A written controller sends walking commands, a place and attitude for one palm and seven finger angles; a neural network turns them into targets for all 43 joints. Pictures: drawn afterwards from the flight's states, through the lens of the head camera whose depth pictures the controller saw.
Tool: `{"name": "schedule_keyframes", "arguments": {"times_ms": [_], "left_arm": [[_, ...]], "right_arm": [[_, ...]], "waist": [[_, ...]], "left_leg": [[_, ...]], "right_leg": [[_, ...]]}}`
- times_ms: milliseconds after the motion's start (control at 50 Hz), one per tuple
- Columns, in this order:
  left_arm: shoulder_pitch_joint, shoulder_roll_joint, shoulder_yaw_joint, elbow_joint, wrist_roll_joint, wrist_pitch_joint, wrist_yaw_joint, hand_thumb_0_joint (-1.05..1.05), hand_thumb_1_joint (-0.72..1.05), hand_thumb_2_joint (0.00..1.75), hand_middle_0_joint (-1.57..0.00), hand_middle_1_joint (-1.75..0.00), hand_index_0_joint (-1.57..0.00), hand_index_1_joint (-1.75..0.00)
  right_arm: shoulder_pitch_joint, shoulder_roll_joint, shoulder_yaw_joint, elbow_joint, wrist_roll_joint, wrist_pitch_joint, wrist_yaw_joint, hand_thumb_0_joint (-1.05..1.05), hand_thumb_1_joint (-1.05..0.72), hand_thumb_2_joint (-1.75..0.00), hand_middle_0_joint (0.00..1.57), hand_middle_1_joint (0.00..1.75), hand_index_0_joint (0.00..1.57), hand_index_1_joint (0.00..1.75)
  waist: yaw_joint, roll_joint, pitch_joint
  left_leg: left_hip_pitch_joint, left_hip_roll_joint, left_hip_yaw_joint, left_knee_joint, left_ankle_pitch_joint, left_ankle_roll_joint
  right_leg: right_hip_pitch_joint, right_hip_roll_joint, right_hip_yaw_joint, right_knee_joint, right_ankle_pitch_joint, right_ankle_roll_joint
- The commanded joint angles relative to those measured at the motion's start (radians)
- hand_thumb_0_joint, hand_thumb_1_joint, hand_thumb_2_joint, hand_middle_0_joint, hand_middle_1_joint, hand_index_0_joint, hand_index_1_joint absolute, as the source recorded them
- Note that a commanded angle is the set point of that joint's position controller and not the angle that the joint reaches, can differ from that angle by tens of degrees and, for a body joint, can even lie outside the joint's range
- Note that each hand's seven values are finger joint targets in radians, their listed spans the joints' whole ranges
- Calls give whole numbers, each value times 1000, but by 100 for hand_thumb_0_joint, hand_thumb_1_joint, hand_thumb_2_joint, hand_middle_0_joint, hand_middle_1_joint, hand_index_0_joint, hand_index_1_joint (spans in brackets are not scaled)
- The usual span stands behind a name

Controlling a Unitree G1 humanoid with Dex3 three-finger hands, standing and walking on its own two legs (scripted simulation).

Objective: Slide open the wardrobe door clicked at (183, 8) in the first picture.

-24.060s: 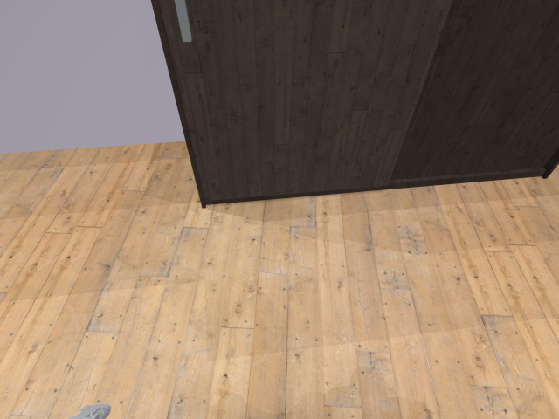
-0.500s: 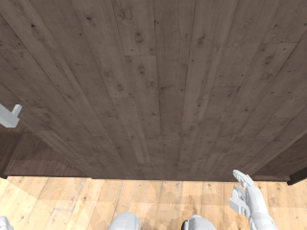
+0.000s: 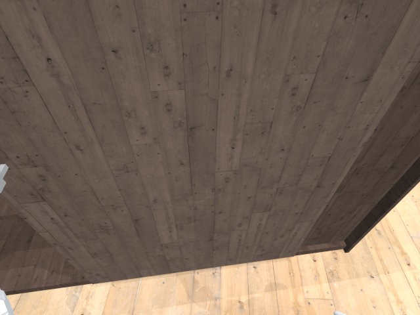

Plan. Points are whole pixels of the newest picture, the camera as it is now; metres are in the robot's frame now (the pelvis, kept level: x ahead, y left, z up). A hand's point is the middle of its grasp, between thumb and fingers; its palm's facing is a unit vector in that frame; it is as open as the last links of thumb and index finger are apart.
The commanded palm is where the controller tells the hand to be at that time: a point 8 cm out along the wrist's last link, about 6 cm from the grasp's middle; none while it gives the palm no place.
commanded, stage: stop walking and hold the door there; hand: left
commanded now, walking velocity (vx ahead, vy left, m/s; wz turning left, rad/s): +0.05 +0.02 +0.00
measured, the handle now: out of the picture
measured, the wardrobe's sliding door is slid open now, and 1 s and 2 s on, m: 0.61 0.61 0.61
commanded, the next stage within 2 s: none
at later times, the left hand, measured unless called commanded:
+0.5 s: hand out of the picture +0.35 +0.41 +0.20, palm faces +0.69 -0.70 -0.18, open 6.5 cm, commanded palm +0.29 +0.43 +0.17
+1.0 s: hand out of the picture +0.34 +0.41 +0.19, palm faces +0.55 -0.80 -0.23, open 6.1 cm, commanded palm +0.30 +0.43 +0.17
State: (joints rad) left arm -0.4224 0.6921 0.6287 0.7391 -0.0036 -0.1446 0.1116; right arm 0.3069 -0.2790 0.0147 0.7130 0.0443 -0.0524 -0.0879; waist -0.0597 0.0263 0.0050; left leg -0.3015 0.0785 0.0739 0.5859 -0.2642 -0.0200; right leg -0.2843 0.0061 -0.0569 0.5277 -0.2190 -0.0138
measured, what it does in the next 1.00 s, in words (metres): lifts its right foot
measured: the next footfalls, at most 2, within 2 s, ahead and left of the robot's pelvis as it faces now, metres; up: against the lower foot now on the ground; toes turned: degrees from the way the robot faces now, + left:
right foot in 1.14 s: -0.07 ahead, -0.01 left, +0.00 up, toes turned -9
left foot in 1.44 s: -0.04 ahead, +0.34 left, +0.00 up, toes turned +0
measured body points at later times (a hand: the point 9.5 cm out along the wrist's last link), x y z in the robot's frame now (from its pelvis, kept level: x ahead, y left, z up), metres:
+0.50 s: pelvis -0.02 +0.00 +0.00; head -0.03 +0.00 +0.45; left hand +0.30 +0.44 +0.21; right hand +0.03 -0.29 -0.11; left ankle +0.03 +0.12 -0.73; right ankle +0.00 -0.10 -0.73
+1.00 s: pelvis -0.06 +0.08 +0.00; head -0.02 +0.07 +0.44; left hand +0.31 +0.45 +0.20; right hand +0.08 -0.19 -0.11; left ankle -0.01 +0.17 -0.73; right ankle -0.05 -0.06 -0.70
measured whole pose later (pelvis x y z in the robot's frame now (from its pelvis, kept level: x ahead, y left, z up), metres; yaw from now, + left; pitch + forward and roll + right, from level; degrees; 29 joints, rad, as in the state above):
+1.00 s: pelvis -0.06 +0.08 +0.00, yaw +0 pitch -1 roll +0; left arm -0.62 0.58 0.42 0.74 -0.04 -0.18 0.09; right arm 0.20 -0.28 0.00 0.68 0.05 -0.05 -0.09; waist 0.00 0.02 0.09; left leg -0.33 -0.01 0.08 0.57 -0.22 0.05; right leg -0.41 -0.10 -0.06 0.88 -0.49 0.05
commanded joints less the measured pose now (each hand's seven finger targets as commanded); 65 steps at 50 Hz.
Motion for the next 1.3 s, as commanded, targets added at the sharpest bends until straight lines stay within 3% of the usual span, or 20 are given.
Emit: {"name": "schedule_keyframes", "arguments": {"times_ms": [0, 60, 140, 240, 320, 380, 540, 640, 740, 820, 900, 980, 1060, 1080, 1100, 1120, 1140, 1160, 1200, 1280], "left_arm": [[-268, 426, 79, -55, 9, -29, 10, 0, 90, 90, -45, -140, -45, -140], [-315, 368, 11, -28, 4, -46, -2, 0, 90, 90, -45, -140, -45, -140], [-358, 342, -29, -10, -6, -58, 8, 0, 90, 90, -45, -140, -45, -140], [-368, 334, -59, 33, -1, -39, -9, 0, 90, 90, -45, -140, -45, -140], [-365, 386, -22, 108, 3, -32, -8, 0, 90, 90, -45, -140, -45, -140], [-408, 391, -22, 117, 3, -36, -11, 0, 90, 90, -45, -140, -45, -140], [-367, 360, -40, 82, -2, -52, -14, 0, 90, 90, -45, -140, -45, -140], [-355, 343, -65, 59, 10, -48, -3, 0, 90, 90, -45, -140, -45, -140], [-416, 357, -43, 19, 13, -56, -9, 0, 90, 90, -45, -140, -45, -140], [-454, 248, -144, -93, -3, -79, -20, 0, 90, 90, -45, -140, -45, -140], [-492, 112, -246, -209, -3, -118, -35, 0, 90, 90, -45, -140, -45, -140], [-528, 60, -292, -292, -26, -94, -31, 0, 90, 90, -45, -140, -45, -140], [-528, 78, -277, -291, -31, -64, -27, 0, 90, 90, -45, -140, -45, -140], [-529, 73, -280, -293, -31, -65, -28, 0, 90, 90, -45, -140, -45, -140], [-524, 109, -258, -276, -21, -66, -26, 0, 90, 90, -45, -140, -45, -140], [-495, 168, -216, -204, -27, -61, -19, 0, 90, 90, -45, -140, -45, -140], [-548, 127, -233, -221, -43, -57, -14, 0, 90, 90, -45, -140, -45, -140], [-643, 52, -296, -339, -45, -66, -21, 0, 90, 90, -45, -140, -45, -140], [-617, 69, -257, -335, -27, -73, -12, 0, 90, 90, -45, -140, -45, -140], [-606, 25, -279, -403, -19, -83, -24, 0, 90, 90, -45, -140, -45, -140]], "right_arm": [[-59, -177, -64, -107, 8, -44, -21, 0, -90, -90, 20, 30, 20, 30], [-46, -189, -57, -95, -2, -42, -28, 0, -90, -90, 20, 30, 20, 30], [-58, -186, -48, -101, 1, -40, -40, 0, -90, -90, 20, 30, 20, 30], [-24, -201, -48, -95, 3, -35, -31, 0, -90, -90, 20, 30, 20, 30], [-8, -200, -60, -97, 5, -36, -25, 0, -90, -90, 20, 30, 20, 30], [-6, -189, -61, -90, 11, -41, -20, 0, -90, -90, 20, 30, 20, 30], [-23, -205, -58, -81, 9, -38, -32, 0, -90, -90, 20, 30, 20, 30], [-30, -203, -74, -98, 13, -25, -27, 0, -90, -90, 20, 30, 20, 30], [-52, -197, -74, -89, 6, -31, -20, 0, -90, -90, 20, 30, 20, 30], [-95, -176, -66, -84, 5, -29, -34, 0, -90, -90, 20, 30, 20, 30], [-106, -164, -59, -140, -1, -31, -10, 0, -90, -90, 20, 30, 20, 30], [-128, -157, -62, -130, 14, -57, 8, 0, -90, -90, 20, 30, 20, 30], [-164, -137, -42, -146, 9, -69, 31, 0, -90, -90, 20, 30, 20, 30], [-175, -129, -38, -154, 6, -68, 36, 0, -90, -90, 20, 30, 20, 30], [-165, -120, -40, -156, 1, -60, 42, 0, -90, -90, 20, 30, 20, 30], [-139, -138, -50, -157, -7, -46, 42, 0, -90, -90, 20, 30, 20, 30], [-130, -172, -59, -134, -16, -52, 43, 0, -90, -90, 20, 30, 20, 30], [-135, -140, -53, -129, -10, -65, 50, 0, -90, -90, 20, 30, 20, 30], [-157, -115, -36, -115, -12, -74, 40, 0, -90, -90, 20, 30, 20, 30], [-176, -78, -40, -120, -18, -69, 21, 0, -90, -90, 20, 30, 20, 30]], "waist": [[58, -117, -206], [43, -5, -168], [50, 161, -95], [51, 175, -139], [37, 42, -155], [37, -74, -149], [47, 71, -139], [51, -26, -161], [64, -167, -168], [35, -65, -168], [52, 249, -193], [49, 198, -258], [80, 177, -269], [97, 124, -272], [106, -91, -270], [91, -321, -206], [84, -191, -196], [64, -233, -217], [68, -230, -167], [86, -214, -150]], "left_leg": [[-36, -22, -54, 8, -109, 27], [96, 47, -100, -192, -31, 55], [17, 237, -371, -452, -286, 157], [68, 154, -152, -279, 105, 107], [-11, 40, -19, -147, -14, 38], [18, 3, -26, -42, -40, 31], [70, 93, -123, -202, 136, 64], [22, 12, -50, -21, 154, 29], [-130, -15, -148, 186, -211, 18], [142, -2, -59, -144, 190, 14], [114, 198, -269, -232, 547, 174], [236, 142, -187, -164, 541, 216], [130, 96, -167, -170, 346, 185], [19, 74, -157, -112, 262, 149], [-233, -7, -89, 73, 66, 75], [-504, -111, -73, 392, -245, -7], [-485, -42, -192, 560, -202, -26], [-501, -32, -206, 614, -196, -30], [-445, 5, -157, 561, -138, -19], [-161, -23, 30, 180, -107, -5]], "right_leg": [[137, -245, 245, -191, 125, -62], [1, -131, 120, -133, -116, -11], [-34, -13, 38, 156, -147, 25], [79, -23, -7, -76, -57, 27], [116, -129, 105, -170, -23, -14], [26, -200, 218, -242, -102, -46], [28, -82, 69, -107, 24, 15], [72, -245, 196, -165, 178, -32], [154, -444, 267, -144, 380, -126], [6, -291, 54, 16, 291, -4], [-96, -73, -46, 406, -328, 59], [-139, -63, -60, 462, -313, 68], [79, -73, -96, 134, -226, 53], [232, -112, -68, -34, -134, 29], [452, -314, 152, -213, -24, -55], [533, -599, 566, -271, 200, -169], [445, -650, 470, -212, 359, -173], [485, -587, 373, -138, 438, -144], [399, -487, 146, -108, 469, -64], [249, -425, 3, -85, 492, -28]]}}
